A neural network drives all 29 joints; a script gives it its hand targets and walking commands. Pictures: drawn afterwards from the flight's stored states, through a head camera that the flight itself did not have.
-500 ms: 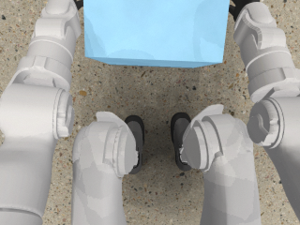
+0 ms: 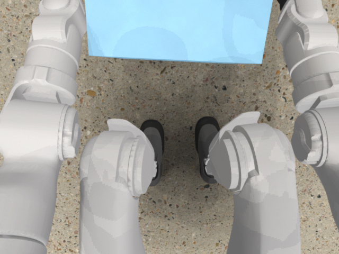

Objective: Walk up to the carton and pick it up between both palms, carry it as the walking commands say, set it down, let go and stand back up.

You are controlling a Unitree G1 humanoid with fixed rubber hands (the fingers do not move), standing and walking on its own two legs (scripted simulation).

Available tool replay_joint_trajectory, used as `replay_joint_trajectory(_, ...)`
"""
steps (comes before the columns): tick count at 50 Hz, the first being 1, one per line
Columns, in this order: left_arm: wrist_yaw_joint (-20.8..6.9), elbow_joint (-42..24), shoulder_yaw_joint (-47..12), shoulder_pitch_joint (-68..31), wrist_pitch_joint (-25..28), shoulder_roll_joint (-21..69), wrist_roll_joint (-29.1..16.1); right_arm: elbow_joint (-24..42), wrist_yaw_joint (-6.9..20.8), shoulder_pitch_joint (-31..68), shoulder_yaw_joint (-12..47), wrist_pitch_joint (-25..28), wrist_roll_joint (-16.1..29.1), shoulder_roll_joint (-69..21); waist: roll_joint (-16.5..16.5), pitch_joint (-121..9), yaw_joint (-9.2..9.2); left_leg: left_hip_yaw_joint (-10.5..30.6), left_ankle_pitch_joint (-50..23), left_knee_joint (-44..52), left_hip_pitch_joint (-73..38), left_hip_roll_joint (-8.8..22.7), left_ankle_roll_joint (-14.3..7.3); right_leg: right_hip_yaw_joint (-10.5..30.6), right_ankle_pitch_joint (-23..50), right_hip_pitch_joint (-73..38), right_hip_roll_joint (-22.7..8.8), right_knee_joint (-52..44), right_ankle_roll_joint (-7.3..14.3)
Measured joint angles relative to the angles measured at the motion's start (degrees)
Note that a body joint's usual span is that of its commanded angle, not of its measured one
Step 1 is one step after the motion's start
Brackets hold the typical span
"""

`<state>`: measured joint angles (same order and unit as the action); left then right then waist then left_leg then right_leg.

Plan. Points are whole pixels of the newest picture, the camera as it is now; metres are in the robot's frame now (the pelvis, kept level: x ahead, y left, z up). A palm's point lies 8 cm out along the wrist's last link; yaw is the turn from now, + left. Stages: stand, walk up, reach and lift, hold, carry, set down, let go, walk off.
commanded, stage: set down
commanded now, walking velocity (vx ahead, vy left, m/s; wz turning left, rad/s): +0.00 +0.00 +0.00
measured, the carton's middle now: out of the picture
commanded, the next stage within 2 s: let go in 1.72 s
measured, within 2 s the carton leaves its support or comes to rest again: neither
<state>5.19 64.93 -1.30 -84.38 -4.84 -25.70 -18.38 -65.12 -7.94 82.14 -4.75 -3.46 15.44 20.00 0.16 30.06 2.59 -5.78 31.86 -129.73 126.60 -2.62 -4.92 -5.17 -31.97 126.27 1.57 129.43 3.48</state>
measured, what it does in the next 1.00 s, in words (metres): rises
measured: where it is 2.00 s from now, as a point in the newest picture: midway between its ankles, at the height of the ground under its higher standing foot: (180, 162)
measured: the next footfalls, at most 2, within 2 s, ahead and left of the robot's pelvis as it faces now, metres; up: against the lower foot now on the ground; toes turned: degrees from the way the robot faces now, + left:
none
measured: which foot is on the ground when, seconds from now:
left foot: down 0.00-1.00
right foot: down 0.00-1.00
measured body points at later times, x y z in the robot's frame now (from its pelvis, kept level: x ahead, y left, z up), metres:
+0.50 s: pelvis +0.00 -0.01 +0.00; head +0.37 -0.01 +0.25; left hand +0.56 +0.19 -0.17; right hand +0.53 -0.23 -0.17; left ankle +0.12 +0.08 -0.32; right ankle +0.12 -0.09 -0.32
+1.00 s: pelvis -0.01 +0.00 +0.11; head +0.36 -0.01 +0.36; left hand +0.56 +0.20 -0.02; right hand +0.53 -0.24 -0.03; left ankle +0.12 +0.08 -0.32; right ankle +0.12 -0.09 -0.32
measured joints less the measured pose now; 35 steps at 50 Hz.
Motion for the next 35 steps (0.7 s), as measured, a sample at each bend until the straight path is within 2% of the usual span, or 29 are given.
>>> replay_joint_trajectory(6, -0.1, -4.4, 1.4, 3.4, -0.5, -0.4, 1.0, 4.4, 0.2, -4.0, -0.1, -0.6, 1.7, 0.8, 0.9, -0.1, 0.11, 0.3, 1.2, -1.0, -0.1, 0.3, 0.3, -0.5, -0.8, 0.1, 0.3, 0.8, 0.4)
replay_joint_trajectory(19, -1.6, -7.9, 4.5, 6.5, -2.7, -1.8, 2.8, 9.2, 1.0, -7.0, -2.6, -3.5, 1.5, 1.8, 1.8, 0.0, -0.3, 0.7, 1.8, -2.8, -0.2, 0.8, 0.8, -1.3, -0.6, 0.5, 0.3, 2.4, 1.4)
replay_joint_trajectory(29, -1.7, -18.4, 6.4, 9.8, -8.1, -2.4, 3.0, 21.4, -0.2, -10.3, -4.6, -9.2, 0.0, 1.2, 0.9, 0.0, -0.32, 0.7, 2.2, 0.1, -3.8, 0.5, 0.7, -0.6, -1.1, -3.1, 0.8, -0.3, 1.0)
replay_joint_trajectory(35, -2.1, -22.1, 8.2, 10.2, -11.2, -2.3, 3.9, 26.4, 0.0, -12.0, -5.9, -12.8, -0.7, 1.7, 0.2, 0.0, -0.27, 1.1, 2.2, 4.8, -8.6, 0.1, 0.8, 0.2, -1.2, -8.0, 1.4, -5.1, 0.3)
